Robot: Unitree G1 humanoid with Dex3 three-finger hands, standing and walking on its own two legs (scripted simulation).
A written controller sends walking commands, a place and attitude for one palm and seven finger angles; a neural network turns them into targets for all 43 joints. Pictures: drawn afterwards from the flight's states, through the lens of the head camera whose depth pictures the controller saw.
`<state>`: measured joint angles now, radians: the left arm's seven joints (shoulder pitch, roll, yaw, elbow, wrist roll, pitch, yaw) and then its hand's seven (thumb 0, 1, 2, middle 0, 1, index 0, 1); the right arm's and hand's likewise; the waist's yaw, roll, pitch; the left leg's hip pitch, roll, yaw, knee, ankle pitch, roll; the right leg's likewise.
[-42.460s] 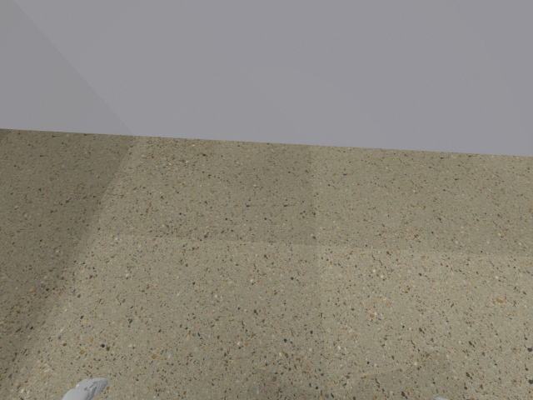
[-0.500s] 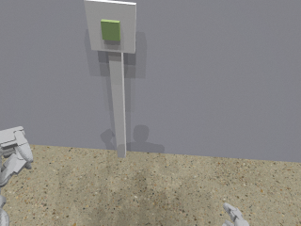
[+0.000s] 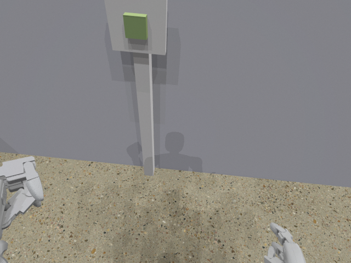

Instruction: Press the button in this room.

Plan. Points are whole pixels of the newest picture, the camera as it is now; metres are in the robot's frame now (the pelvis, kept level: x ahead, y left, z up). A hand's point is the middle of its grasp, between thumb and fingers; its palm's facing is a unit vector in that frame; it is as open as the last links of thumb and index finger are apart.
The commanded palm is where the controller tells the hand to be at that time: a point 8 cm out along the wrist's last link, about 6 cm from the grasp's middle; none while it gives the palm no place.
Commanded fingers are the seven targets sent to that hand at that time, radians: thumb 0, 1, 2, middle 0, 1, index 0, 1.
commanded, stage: stop stepping back and stand still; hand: left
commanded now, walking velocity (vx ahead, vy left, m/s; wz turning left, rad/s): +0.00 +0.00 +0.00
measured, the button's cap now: (136, 26) +0.75 +0.19 +0.21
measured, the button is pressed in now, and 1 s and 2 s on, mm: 0 0 0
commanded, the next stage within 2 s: let the arm hang, fingers relaxed in 0.60 s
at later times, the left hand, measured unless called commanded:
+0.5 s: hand (14, 201) +0.17 +0.27 +0.16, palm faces +0.38 -0.82 -0.43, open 3.1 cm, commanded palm +0.11 +0.30 +0.18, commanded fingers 0.00 0.90 0.90 -1.30 -1.50 -1.30 -1.50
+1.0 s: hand out of the picture +0.03 +0.22 -0.16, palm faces -0.05 -0.97 -0.23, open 3.3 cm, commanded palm none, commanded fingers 0.00 0.90 0.90 -0.71 -0.86 -0.71 -0.86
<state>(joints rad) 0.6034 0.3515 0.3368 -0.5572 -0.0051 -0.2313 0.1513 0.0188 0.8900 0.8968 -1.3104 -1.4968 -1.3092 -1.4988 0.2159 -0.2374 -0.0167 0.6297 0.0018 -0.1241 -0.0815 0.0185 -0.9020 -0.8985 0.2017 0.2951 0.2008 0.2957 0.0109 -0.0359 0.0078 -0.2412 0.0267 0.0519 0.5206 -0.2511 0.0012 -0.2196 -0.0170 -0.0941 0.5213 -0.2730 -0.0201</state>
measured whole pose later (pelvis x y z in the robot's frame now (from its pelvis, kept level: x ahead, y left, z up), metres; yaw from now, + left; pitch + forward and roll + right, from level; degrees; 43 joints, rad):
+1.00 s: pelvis -0.04 +0.02 -0.01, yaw +2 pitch -2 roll -1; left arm 0.27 0.26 -0.01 0.77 0.04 0.07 -0.02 0.02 0.91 0.90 -1.02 -1.21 -1.02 -1.22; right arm 0.22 -0.29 0.00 0.88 -0.02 0.01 0.02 0.01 -0.90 -0.90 0.20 0.30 0.20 0.30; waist -0.03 -0.01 0.07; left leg -0.36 0.00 0.03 0.61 -0.23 0.03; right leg -0.32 -0.04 -0.11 0.60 -0.25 -0.01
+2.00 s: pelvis +0.01 +0.00 +0.01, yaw +1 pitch -2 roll +0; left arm 0.09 0.30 0.02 1.14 0.01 -0.01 -0.01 0.01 0.91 0.90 -0.20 -0.30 -0.20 -0.30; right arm 0.12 -0.32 -0.01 1.12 -0.01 0.00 -0.01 0.01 -0.90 -0.90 0.20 0.30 0.20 0.30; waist -0.01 0.01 0.06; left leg -0.13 0.02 0.04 0.32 -0.17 -0.01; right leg -0.10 0.00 -0.10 0.32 -0.19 -0.03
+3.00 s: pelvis +0.02 -0.02 +0.01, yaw +0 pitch -2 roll +0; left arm 0.11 0.32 0.02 1.15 0.01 -0.02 0.00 0.01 0.91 0.90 -0.20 -0.30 -0.20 -0.30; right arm 0.13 -0.32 -0.01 1.14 -0.01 0.00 -0.01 0.01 -0.90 -0.90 0.20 0.30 0.20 0.30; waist -0.01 0.02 0.06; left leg -0.08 0.05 0.05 0.29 -0.17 -0.03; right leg -0.06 0.03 -0.08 0.28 -0.19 -0.05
